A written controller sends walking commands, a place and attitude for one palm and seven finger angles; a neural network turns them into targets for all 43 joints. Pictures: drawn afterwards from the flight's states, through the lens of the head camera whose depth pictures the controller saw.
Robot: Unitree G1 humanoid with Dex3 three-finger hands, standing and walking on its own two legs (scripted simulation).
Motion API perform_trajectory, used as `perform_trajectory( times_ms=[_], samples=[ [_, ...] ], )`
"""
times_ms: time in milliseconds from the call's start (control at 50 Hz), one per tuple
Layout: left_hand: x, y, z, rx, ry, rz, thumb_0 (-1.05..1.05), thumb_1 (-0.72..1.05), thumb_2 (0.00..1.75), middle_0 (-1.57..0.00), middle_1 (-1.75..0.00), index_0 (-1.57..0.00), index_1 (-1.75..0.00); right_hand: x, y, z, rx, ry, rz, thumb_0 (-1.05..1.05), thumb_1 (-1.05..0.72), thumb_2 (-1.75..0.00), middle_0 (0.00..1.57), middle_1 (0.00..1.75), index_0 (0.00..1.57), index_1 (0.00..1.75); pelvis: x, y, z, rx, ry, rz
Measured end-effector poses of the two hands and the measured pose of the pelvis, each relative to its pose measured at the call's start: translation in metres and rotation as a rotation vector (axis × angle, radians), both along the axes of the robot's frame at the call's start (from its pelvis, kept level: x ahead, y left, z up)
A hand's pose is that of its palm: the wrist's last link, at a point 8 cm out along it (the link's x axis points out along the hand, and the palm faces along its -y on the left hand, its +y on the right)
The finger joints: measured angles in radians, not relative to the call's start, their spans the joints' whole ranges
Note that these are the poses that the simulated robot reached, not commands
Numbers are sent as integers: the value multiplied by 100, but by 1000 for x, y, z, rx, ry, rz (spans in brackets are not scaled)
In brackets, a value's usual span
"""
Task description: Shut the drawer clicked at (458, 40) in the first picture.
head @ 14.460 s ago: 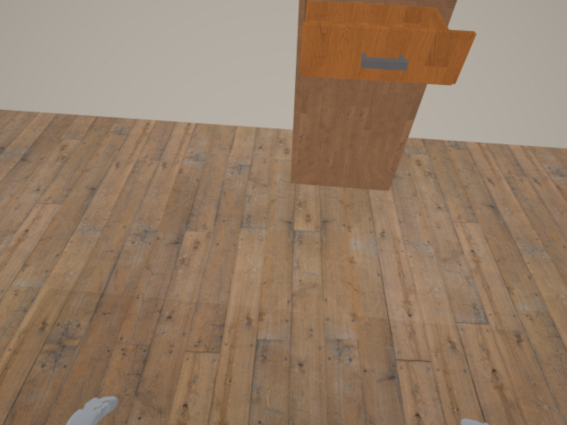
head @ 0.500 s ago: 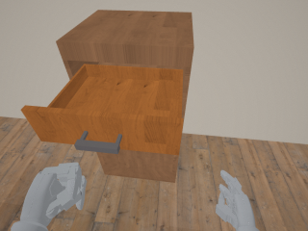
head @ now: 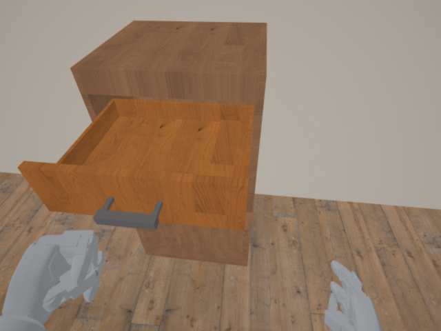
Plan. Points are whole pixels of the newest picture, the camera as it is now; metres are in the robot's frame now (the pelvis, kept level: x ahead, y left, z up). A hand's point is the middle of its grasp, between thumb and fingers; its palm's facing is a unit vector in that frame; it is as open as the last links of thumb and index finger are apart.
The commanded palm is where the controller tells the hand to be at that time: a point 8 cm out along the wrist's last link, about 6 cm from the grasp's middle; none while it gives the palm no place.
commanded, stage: raise the hand and make a fist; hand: left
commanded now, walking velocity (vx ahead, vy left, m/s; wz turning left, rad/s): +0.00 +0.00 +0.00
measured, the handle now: (130, 211) +0.32 +0.22 +0.06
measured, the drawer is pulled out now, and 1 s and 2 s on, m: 0.29 0.29 0.29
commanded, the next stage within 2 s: bring the fist close to the handle in 0.08 s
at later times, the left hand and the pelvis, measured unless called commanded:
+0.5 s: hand (103, 275) +0.17 +0.19 +0.12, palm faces +0.04 -0.99 -0.09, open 3.3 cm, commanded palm +0.13 +0.24 +0.12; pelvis -0.01 -0.02 +0.00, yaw +0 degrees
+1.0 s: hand (123, 260) +0.21 +0.19 +0.07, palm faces -0.01 -1.00 -0.05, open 3.3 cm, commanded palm +0.19 +0.24 +0.07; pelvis -0.01 +0.01 -0.01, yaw +0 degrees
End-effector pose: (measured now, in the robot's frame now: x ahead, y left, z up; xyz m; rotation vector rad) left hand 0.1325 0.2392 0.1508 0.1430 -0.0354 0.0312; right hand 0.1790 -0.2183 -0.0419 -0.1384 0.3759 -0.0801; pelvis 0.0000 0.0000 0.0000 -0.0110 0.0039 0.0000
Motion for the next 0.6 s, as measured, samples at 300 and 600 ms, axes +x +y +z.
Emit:
perform_trajectory(
  times_ms=[300,600],
  samples=[
    [-7,1,-8,-7,12,25,2,90,90,-140,-160,-140,-159,9,-16,0,12,-44,11,2,-90,-90,20,30,20,30,-5,-21,1,5,-7,8],
    [21,2,-39,-50,38,-9,2,90,90,-140,-160,-140,-159,-21,-34,-16,-46,62,-45,2,-90,-90,20,30,20,30,-12,-16,-1,8,21,0]
  ],
)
